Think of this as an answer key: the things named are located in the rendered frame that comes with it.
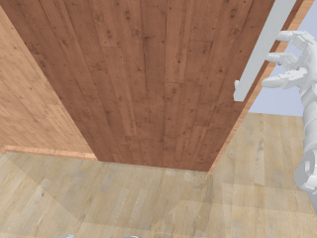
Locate robot right upper arm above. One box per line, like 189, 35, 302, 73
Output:
294, 148, 317, 217

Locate robot right hand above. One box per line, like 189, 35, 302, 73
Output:
261, 30, 317, 90

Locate wardrobe door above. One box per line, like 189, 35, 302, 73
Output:
0, 5, 94, 154
0, 0, 304, 173

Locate handle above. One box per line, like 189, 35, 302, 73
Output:
233, 0, 296, 102

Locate right robot forearm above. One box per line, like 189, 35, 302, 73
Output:
299, 73, 317, 154

